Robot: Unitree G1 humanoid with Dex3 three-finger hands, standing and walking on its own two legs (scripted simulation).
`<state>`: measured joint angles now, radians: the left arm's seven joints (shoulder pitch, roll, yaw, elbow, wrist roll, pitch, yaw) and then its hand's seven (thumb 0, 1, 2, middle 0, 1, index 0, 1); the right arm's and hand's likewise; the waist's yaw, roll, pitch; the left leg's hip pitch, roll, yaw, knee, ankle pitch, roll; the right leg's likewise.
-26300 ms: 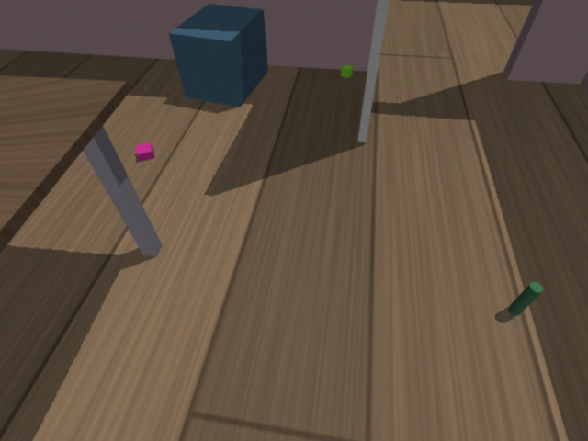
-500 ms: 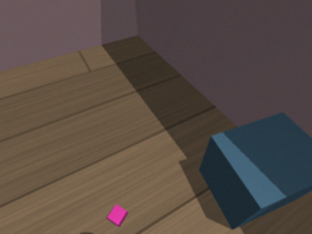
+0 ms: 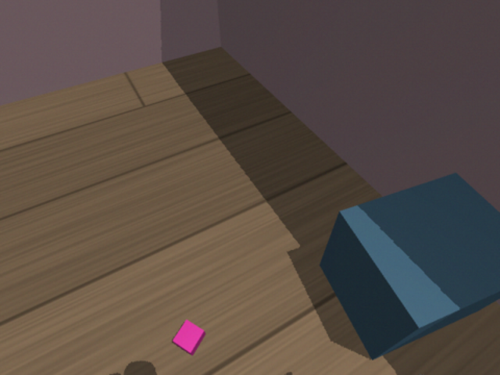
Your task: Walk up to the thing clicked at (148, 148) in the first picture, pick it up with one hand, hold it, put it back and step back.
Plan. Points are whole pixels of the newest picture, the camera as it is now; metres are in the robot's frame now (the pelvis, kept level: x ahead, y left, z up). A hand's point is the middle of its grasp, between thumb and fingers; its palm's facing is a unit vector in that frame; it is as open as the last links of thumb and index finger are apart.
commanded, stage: rise first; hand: left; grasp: from above
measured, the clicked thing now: (189, 337) +0.37 +0.25 -0.76
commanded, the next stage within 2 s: none
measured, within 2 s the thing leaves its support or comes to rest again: neither
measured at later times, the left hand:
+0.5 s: hand out of the picture +0.14 +0.27 -0.23, palm faces -0.04 -0.85 -0.53, open 13.1 cm
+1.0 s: hand out of the picture +0.16 +0.31 -0.37, palm faces -0.18 -0.52 -0.83, open 13.5 cm
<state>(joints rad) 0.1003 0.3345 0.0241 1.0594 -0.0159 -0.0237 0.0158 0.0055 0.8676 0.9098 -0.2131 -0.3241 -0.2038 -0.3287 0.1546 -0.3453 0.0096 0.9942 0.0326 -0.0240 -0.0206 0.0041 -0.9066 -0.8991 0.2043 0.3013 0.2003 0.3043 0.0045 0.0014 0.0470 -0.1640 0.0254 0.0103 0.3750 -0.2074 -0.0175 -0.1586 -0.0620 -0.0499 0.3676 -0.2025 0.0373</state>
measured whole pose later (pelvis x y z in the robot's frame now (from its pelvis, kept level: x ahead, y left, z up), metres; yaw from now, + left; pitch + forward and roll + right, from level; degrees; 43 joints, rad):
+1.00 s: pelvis -0.05 +0.00 -0.20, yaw -1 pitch +30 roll -2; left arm -0.25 0.32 0.19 0.98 0.52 0.30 0.47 0.00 -0.41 0.92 -0.20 -0.87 -0.18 -0.89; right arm 0.07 -0.26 -0.01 0.72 -0.04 -0.14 -0.03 0.00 -0.89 -0.89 0.21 0.30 0.20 0.30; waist 0.00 -0.02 -0.21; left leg -1.48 0.05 -0.05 1.58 -0.63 -0.04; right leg -1.46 -0.06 -0.03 1.55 -0.62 0.02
